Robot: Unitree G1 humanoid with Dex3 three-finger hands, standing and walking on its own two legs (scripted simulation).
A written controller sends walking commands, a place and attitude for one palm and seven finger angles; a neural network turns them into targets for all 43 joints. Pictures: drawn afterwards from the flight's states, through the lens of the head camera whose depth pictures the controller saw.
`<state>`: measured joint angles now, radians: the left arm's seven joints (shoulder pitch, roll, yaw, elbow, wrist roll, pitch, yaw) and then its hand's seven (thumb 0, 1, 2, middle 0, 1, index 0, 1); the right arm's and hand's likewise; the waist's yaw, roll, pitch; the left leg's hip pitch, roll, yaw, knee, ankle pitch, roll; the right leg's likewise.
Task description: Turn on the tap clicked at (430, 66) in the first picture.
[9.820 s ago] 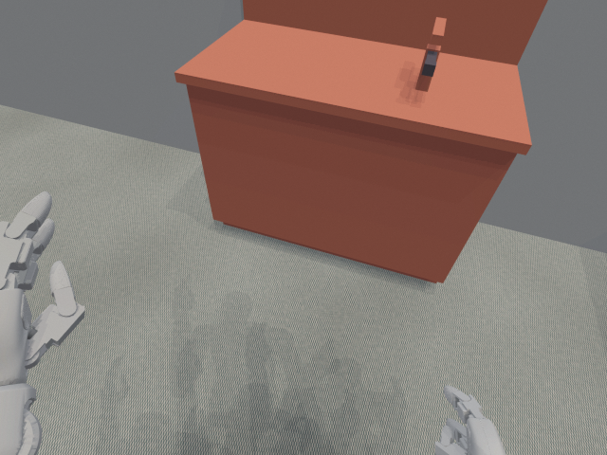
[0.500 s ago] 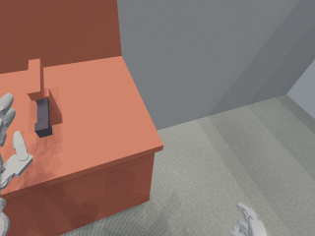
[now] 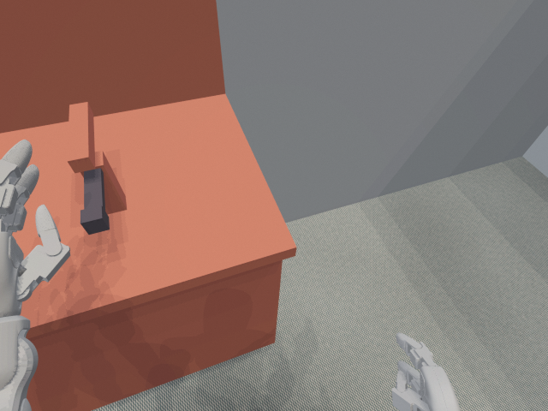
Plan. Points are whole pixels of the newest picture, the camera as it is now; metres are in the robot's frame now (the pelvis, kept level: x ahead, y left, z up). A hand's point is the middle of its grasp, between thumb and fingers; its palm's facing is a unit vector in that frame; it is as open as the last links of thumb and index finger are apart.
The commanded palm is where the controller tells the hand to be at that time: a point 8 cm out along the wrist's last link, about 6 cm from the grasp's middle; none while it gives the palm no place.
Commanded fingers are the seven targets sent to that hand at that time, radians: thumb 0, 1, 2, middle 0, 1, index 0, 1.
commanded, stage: come to a stop and stand still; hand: left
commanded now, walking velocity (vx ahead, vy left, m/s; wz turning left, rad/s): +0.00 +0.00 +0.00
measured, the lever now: (95, 220) +0.33 +0.30 +0.08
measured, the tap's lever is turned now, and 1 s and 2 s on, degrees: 0 0 0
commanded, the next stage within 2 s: look again from close up in 0.58 s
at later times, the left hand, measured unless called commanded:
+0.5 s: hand (77, 240) +0.25 +0.25 +0.16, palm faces +0.38 -0.86 -0.34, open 7.4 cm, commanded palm +0.19 +0.29 +0.18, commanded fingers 0.00 0.90 0.90 -0.20 -0.30 -0.20 -0.30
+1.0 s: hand (64, 254) +0.23 +0.26 +0.16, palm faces +0.42 -0.85 -0.32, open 7.4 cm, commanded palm +0.17 +0.29 +0.18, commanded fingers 0.00 0.90 0.90 -0.20 -0.30 -0.20 -0.30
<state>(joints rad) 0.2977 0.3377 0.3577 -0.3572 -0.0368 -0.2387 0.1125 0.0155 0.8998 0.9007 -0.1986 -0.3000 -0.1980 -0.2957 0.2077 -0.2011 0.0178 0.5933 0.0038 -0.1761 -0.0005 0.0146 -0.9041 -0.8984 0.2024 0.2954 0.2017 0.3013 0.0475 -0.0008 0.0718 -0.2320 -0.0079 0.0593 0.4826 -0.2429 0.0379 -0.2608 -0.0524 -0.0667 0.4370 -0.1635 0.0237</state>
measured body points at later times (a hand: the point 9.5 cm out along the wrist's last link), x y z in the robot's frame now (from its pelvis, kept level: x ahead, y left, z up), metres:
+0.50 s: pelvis +0.03 +0.01 +0.00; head +0.06 +0.04 +0.45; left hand +0.23 +0.30 +0.17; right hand +0.23 -0.21 -0.06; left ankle +0.01 +0.09 -0.74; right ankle +0.04 -0.14 -0.74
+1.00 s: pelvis +0.02 +0.01 +0.00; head +0.03 +0.03 +0.45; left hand +0.20 +0.30 +0.18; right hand +0.19 -0.21 -0.07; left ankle +0.01 +0.09 -0.74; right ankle +0.04 -0.14 -0.74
